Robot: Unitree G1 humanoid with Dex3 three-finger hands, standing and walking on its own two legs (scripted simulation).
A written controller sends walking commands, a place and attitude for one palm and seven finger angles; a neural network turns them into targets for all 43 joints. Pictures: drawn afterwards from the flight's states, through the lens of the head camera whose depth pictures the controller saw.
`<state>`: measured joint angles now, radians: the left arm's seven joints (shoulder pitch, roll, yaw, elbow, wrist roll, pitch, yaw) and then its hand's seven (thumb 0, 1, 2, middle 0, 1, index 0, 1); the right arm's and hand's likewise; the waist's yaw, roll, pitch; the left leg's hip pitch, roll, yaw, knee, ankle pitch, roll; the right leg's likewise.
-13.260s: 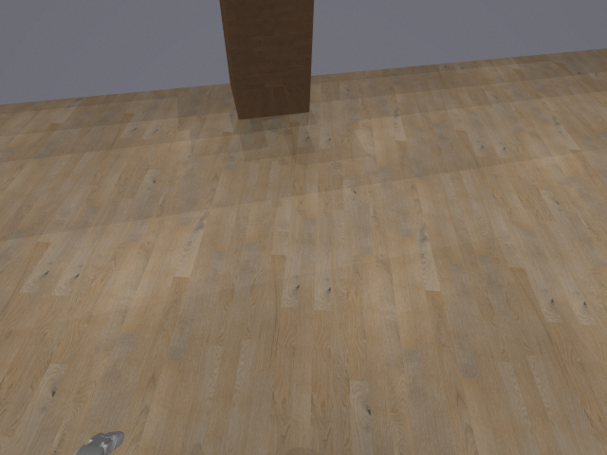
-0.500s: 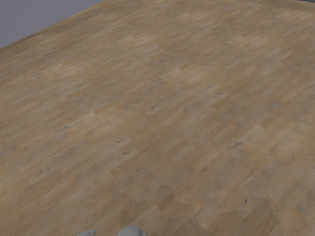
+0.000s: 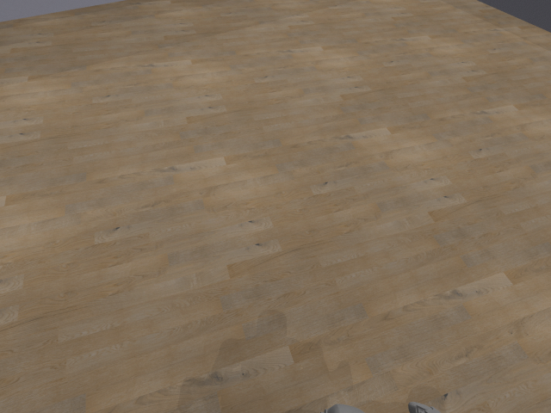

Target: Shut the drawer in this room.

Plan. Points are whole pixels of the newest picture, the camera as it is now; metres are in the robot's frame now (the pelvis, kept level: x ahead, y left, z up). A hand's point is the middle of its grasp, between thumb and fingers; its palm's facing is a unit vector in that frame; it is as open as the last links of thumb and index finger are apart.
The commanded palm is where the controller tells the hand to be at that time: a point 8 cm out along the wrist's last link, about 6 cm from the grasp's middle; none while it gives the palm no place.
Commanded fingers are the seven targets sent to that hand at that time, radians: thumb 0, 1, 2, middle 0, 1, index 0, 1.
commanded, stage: turn or walk to find it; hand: left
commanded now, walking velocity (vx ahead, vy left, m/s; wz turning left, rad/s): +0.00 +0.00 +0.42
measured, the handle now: out of the picture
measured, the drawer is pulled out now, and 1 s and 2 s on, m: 0.26 0.26 0.26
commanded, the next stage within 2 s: none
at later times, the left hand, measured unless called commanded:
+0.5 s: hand out of the picture +0.03 +0.14 -0.14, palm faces +0.23 -0.93 -0.27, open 7.4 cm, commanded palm none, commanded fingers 0.00 0.90 0.90 -0.20 -0.30 -0.20 -0.30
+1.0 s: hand out of the picture -0.11 +0.21 -0.17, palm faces +0.48 -0.85 -0.23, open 7.4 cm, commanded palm none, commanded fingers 0.00 0.90 0.90 -0.20 -0.30 -0.20 -0.30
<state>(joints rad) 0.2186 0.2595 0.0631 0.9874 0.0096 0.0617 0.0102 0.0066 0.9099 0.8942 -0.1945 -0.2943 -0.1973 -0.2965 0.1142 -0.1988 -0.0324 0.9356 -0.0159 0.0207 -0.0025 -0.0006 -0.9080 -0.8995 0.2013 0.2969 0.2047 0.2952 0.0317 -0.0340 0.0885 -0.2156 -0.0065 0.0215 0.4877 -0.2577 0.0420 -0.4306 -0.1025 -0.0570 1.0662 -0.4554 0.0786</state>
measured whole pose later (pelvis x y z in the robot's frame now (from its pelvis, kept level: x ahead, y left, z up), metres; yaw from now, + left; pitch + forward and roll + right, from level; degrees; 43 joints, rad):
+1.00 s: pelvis -0.06 -0.01 +0.00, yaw +25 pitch +0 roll -1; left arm 0.21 0.26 0.07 0.98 0.01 0.06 0.01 0.01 0.91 0.89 -0.19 -0.29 -0.20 -0.30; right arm 0.15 -0.18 -0.03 0.95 -0.02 0.02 0.00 0.00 -0.91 -0.90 0.20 0.30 0.21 0.30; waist 0.03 -0.03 0.06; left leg -0.21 -0.02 0.01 0.45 -0.24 0.05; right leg -0.46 -0.10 -0.04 1.07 -0.40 0.08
